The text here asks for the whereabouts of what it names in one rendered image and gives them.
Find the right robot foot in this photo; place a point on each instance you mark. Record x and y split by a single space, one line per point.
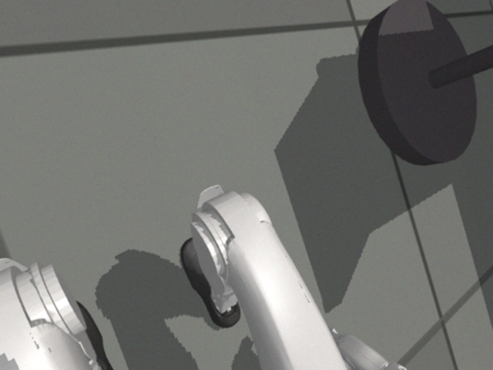
200 284

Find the office chair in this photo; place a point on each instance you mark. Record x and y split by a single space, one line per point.
417 82

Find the right robot hand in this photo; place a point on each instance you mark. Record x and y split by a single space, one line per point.
356 354

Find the left robot foot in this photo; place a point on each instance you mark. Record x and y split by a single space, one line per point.
95 338

